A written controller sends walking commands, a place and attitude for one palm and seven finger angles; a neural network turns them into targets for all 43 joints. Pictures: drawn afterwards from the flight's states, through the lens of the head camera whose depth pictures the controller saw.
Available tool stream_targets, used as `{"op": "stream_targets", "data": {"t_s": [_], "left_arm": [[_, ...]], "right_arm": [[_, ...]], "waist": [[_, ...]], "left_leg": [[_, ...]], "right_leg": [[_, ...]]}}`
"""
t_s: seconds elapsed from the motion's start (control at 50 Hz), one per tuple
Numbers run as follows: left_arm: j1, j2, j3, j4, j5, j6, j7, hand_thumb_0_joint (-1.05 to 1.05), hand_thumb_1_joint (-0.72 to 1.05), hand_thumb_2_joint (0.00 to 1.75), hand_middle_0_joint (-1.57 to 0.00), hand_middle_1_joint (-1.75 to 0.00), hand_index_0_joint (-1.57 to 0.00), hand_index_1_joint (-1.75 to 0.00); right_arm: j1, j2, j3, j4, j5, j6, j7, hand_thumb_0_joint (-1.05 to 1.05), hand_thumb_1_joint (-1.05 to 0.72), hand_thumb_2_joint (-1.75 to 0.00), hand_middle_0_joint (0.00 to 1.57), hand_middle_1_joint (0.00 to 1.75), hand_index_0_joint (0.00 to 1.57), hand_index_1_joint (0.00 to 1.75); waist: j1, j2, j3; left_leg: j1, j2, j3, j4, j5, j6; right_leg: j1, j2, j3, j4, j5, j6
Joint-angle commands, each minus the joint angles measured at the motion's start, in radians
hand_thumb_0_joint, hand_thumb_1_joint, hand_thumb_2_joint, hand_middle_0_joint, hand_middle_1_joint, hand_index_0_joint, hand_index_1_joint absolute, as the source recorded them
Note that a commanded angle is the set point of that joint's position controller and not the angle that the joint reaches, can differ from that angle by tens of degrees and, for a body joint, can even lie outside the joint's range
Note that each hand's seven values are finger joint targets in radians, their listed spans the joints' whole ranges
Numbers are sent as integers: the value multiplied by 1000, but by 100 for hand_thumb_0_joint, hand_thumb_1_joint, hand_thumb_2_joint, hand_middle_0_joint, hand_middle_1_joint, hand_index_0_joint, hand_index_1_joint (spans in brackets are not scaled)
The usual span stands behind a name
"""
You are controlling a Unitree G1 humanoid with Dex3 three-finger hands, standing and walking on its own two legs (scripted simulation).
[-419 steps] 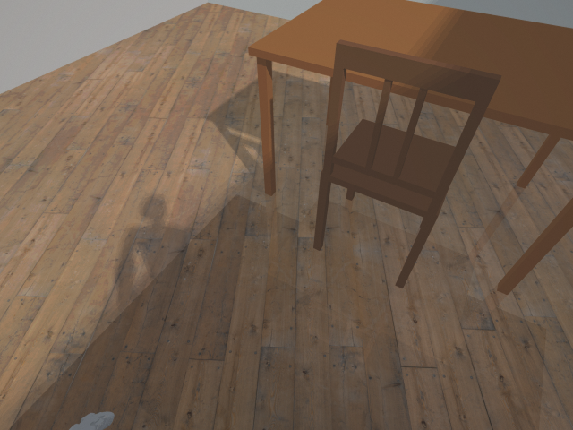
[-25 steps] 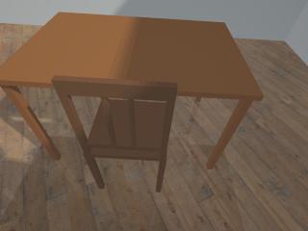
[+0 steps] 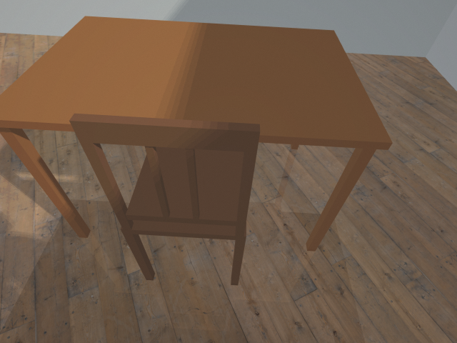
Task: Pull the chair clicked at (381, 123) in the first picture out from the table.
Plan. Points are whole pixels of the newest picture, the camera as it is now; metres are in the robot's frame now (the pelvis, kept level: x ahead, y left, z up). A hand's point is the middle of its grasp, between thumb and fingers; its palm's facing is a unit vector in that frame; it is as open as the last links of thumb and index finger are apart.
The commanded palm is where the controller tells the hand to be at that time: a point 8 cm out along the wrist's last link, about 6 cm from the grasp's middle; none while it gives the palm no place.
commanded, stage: look again from close up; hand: left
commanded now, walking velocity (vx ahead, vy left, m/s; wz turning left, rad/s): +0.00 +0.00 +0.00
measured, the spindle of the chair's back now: (159, 184) +0.50 +0.22 -0.10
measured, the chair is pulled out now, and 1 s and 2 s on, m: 0.00 0.00 0.00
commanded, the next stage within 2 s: shuffle to correct the standing spot in 0.50 s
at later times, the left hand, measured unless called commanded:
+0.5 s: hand out of the picture -0.03 +0.14 -0.18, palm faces +0.06 -0.99 -0.15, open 7.4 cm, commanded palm none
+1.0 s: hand out of the picture -0.01 +0.16 -0.19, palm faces +0.05 -0.99 -0.14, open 7.4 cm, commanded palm none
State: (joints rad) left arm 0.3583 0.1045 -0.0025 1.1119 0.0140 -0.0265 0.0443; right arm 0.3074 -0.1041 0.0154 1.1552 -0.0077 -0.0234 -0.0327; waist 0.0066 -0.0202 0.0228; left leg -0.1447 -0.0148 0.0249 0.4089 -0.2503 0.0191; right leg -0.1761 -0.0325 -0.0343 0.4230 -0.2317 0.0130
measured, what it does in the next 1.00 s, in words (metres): shifts its weight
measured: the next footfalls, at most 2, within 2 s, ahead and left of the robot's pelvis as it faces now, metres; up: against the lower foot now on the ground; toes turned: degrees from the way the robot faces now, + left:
right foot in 1.10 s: +0.10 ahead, -0.09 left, +0.00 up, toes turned +0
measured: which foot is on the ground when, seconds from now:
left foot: down 0.00-1.00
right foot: down 0.00-0.92, up 0.94-1.00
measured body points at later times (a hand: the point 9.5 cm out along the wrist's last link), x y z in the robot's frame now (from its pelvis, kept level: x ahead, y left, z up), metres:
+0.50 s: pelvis +0.01 -0.01 +0.00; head +0.01 +0.00 +0.45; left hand -0.03 +0.19 -0.16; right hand -0.01 -0.21 -0.16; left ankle -0.02 +0.11 -0.74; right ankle +0.00 -0.13 -0.74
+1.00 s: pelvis +0.05 +0.01 -0.01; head +0.06 +0.02 +0.44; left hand -0.01 +0.21 -0.18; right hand +0.00 -0.20 -0.16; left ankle -0.02 +0.11 -0.74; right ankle +0.00 -0.11 -0.72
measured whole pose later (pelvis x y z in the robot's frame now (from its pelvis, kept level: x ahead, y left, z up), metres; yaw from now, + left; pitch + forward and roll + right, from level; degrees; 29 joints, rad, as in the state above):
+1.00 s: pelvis +0.05 +0.01 -0.01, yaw -1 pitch +0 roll +0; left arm 0.42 0.12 0.04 1.13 0.03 0.00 0.03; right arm 0.39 -0.10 0.01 1.13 -0.03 -0.05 -0.04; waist 0.00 -0.05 0.01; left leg -0.12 -0.02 0.05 0.52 -0.40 0.04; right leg -0.29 -0.03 -0.05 0.79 -0.49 -0.04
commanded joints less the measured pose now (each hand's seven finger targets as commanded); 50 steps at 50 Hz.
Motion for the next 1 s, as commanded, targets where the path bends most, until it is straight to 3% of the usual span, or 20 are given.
{"op": "stream_targets", "data": {"t_s": [0.0,0.2,0.38,0.58,0.64,0.7,0.74,0.78,0.82,0.84,0.86,0.88,0.9,0.92,0.94,0.96,0.98], "left_arm": [[106,76,14,-11,1,-9,0,0,90,90,-20,-30,-20,-30],[101,78,15,-10,1,-8,-1,0,90,90,-20,-30,-20,-30],[102,76,17,-8,0,-11,-1,0,90,90,-20,-30,-20,-30],[101,80,15,-6,0,-10,-1,0,90,90,-20,-30,-20,-30],[105,85,25,-7,6,-4,-5,0,90,90,-20,-30,-20,-30],[116,105,39,-17,10,4,-12,0,90,90,-20,-30,-20,-30],[135,114,51,-21,8,6,-13,0,90,90,-20,-30,-20,-30],[147,123,62,-25,5,5,-12,0,90,90,-20,-30,-20,-30],[141,127,69,-32,7,4,-12,0,90,90,-20,-30,-20,-30],[127,121,71,-38,7,2,-13,0,90,90,-20,-30,-20,-30],[111,108,69,-42,9,1,-16,0,90,90,-20,-30,-20,-30],[98,83,62,-47,10,0,-21,0,90,90,-20,-30,-20,-30],[69,54,54,-58,14,-4,-22,0,90,90,-20,-30,-20,-30],[9,44,46,-80,18,-10,-17,0,90,90,-20,-30,-20,-30],[-17,49,45,-87,16,-11,-12,0,90,90,-20,-30,-20,-30],[-21,43,45,-85,10,-12,-12,0,90,90,-20,-30,-20,-30],[-20,35,43,-80,4,-10,-14,0,90,90,-20,-30,-20,-30]], "right_arm": [[75,-77,-14,-19,3,-12,-5,0,-90,-90,20,30,20,30],[74,-79,-12,-20,2,-10,-6,0,-90,-90,20,30,20,30],[80,-83,-12,-20,0,-14,-7,0,-90,-90,20,30,20,30],[77,-82,-11,-17,0,-11,-7,0,-90,-90,20,30,20,30],[98,-85,-16,-12,-5,-1,-3,0,-90,-90,20,30,20,30],[96,-80,-22,-23,-9,11,3,0,-90,-90,20,30,20,30],[89,-71,-24,-40,-13,12,6,0,-90,-90,20,30,20,30],[90,-62,-25,-54,-16,7,6,0,-90,-90,20,30,20,30],[106,-57,-27,-61,-15,1,6,0,-90,-90,20,30,20,30],[131,-53,-26,-57,-14,-5,6,0,-90,-90,20,30,20,30],[171,-59,-24,-46,-13,-15,5,0,-90,-90,20,30,20,30],[214,-90,-28,-25,-13,-24,1,0,-90,-90,20,30,20,30],[284,-130,-37,1,-13,-28,-6,0,-90,-90,20,30,20,30],[327,-131,-32,19,-17,-29,-16,0,-90,-90,20,30,20,30],[325,-113,-19,21,-20,-30,-23,0,-90,-90,20,30,20,30],[293,-107,-11,14,-22,-32,-27,0,-90,-90,20,30,20,30],[256,-110,-9,3,-22,-34,-30,0,-90,-90,20,30,20,30]], "waist": [[6,8,67],[6,13,79],[4,22,44],[6,20,70],[5,9,78],[15,-43,132],[22,-63,161],[23,-92,143],[12,-74,146],[-2,-58,141],[-19,0,116],[-30,117,105],[-53,242,99],[-72,265,131],[-67,201,142],[-48,149,131],[-34,123,112]], "left_leg": [[-66,95,-77,-84,138,9],[-67,96,-79,-91,127,6],[-45,98,-78,-81,177,6],[-48,98,-76,-86,155,3],[-75,80,-62,-70,-27,9],[-142,51,-35,-22,-172,15],[-194,23,-7,51,-164,12],[-203,19,17,120,-130,12],[-185,24,28,130,-126,15],[-152,29,20,96,-108,18],[-85,44,-6,28,-54,25],[-3,107,-97,-14,53,53],[79,222,-243,-84,184,118],[160,298,-339,-106,469,185],[159,332,-345,-83,704,222],[159,328,-301,-51,860,225],[141,303,-243,-33,927,206]], "right_leg": [[-5,-70,64,-69,131,-40],[-10,-67,66,-75,114,-42],[8,-69,67,-63,157,-44],[-10,-67,70,-71,134,-45],[-24,-66,76,-66,-53,-57],[-65,-81,118,-103,-272,-75],[-74,-116,175,-132,-341,-103],[-62,-157,225,-146,-343,-137],[-81,-169,224,-124,-311,-154],[-96,-153,195,-81,-258,-153],[-109,-112,130,8,-171,-138],[-165,-39,35,135,-107,-105],[-265,25,-65,297,-143,-70],[-406,38,-72,439,-289,-58],[-440,6,-31,519,-344,-60],[-423,-21,-3,514,-339,-58],[-367,-36,4,451,-307,-51]]}}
